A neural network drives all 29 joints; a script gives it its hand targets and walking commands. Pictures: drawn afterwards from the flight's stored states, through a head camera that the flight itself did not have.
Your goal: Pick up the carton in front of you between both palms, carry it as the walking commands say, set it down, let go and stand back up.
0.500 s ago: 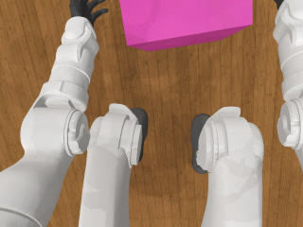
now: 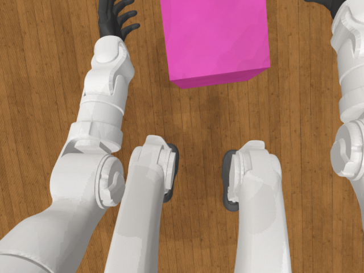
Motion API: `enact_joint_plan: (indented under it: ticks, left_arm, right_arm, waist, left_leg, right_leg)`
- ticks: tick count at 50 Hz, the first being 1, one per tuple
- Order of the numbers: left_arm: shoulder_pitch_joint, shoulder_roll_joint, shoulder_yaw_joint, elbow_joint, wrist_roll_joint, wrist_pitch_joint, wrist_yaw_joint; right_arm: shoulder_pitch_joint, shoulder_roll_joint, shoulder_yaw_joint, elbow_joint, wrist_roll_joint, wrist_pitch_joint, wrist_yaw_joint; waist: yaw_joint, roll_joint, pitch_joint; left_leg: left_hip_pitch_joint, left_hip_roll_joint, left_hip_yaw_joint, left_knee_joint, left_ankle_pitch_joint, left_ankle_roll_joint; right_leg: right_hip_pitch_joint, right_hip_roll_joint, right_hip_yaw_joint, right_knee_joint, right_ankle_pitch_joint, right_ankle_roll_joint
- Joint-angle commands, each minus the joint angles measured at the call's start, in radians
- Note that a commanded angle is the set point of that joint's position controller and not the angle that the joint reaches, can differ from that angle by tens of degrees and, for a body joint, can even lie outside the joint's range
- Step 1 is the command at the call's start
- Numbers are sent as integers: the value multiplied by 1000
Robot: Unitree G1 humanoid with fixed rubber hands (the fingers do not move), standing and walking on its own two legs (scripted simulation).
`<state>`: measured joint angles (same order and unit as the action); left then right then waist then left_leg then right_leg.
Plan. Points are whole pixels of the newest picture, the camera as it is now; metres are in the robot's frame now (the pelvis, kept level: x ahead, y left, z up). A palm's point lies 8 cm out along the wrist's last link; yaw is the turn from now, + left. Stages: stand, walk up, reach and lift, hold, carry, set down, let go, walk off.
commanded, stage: set down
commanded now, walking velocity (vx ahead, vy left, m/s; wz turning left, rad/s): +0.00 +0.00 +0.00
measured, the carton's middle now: (212, 41) +0.55 -0.03 -0.33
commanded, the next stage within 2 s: let go in 0.60 s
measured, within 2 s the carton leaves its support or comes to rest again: neither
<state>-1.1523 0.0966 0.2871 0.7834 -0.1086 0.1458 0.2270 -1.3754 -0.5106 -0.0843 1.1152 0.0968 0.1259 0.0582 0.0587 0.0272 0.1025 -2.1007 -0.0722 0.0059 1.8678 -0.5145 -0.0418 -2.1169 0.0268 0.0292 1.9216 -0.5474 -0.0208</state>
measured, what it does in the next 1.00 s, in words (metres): rises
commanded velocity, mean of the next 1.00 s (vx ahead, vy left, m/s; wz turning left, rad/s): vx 0.00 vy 0.00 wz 0.00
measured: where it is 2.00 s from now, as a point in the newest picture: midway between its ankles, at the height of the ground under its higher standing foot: (198, 186)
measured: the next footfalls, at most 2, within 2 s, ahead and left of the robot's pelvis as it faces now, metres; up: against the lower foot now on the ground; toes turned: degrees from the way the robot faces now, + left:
none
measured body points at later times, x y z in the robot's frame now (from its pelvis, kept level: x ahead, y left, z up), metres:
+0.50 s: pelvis +0.02 -0.01 +0.13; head +0.33 -0.05 +0.46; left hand +0.52 +0.15 +0.03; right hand +0.57 -0.25 +0.03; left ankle +0.12 +0.12 -0.42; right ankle +0.10 -0.11 -0.42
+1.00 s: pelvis +0.08 +0.00 +0.25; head +0.31 -0.03 +0.64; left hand +0.44 +0.18 +0.14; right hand +0.45 -0.25 +0.13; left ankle +0.12 +0.12 -0.42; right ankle +0.10 -0.11 -0.42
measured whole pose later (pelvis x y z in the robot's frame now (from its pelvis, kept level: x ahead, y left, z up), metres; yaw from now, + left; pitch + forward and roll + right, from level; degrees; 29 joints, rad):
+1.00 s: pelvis +0.08 +0.00 +0.25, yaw -4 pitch +35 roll +0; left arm -0.40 0.13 0.18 0.54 0.06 0.09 -0.02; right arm -0.55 -0.24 -0.23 0.68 -0.06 0.09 0.01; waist 0.05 0.01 -0.07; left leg -1.16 -0.02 -0.04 0.86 -0.30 -0.02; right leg -1.16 0.06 0.05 0.87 -0.31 -0.02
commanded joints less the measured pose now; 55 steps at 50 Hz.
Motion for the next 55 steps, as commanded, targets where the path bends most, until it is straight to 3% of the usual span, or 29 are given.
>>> enact_joint_plan:
  ticks: [1, 12, 29, 32, 36, 41, 47, 55]
  left_arm:
    - [-157, 64, 3, -135, 8, -8, -3]
    - [-68, 56, 17, -271, 35, 35, -11]
    - [60, 11, 69, -262, 114, 16, -70]
    - [92, 1, 69, -254, 135, 6, -86]
    - [221, 12, 58, -265, 177, -11, -117]
    - [443, 68, -3, -310, 215, -43, -176]
    - [633, 124, -90, -357, 172, -73, -241]
    - [947, 119, -160, -330, 118, -128, -276]
  right_arm:
    - [-241, -117, -38, -131, -22, -12, 11]
    - [-172, -109, -87, -251, -62, 36, 35]
    - [-75, -35, -159, -219, -149, 22, 65]
    - [-28, -14, -184, -203, -176, 13, 62]
    - [116, 34, -213, -245, -216, 5, 37]
    - [385, 130, -213, -400, -222, -13, -27]
    - [608, 163, -157, -568, -159, -51, -57]
    - [975, 194, -110, -566, -128, -113, -35]
  waist:
    - [-8, -144, -1108]
    - [2, -174, -1216]
    - [23, -166, -1092]
    - [11, -158, -1073]
    - [1, -153, -1135]
    - [-4, -134, -1158]
    - [-1, -95, -975]
    - [-9, -64, -752]
  left_leg:
    - [517, -25, 85, -182, 269, -23]
    - [612, -31, 96, -382, 307, -29]
    - [776, -11, 78, -726, 366, -39]
    - [814, -8, 73, -775, 375, -41]
    - [890, -10, 73, -837, 423, -34]
    - [1006, -8, 61, -923, 465, -6]
    - [1234, 19, 22, -1028, 490, 14]
    - [1521, 41, -30, -1138, 590, 10]
  right_leg:
    - [660, 11, -30, -240, 303, 6]
    - [914, 34, -35, -429, 407, 23]
    - [1186, 34, 4, -774, 507, 25]
    - [1225, 34, 8, -827, 526, 25]
    - [1367, 34, 14, -886, 635, 35]
    - [1551, 25, 34, -962, 771, 50]
    - [1545, 16, 24, -1091, 660, 43]
    - [1544, 15, 5, -1203, 602, 36]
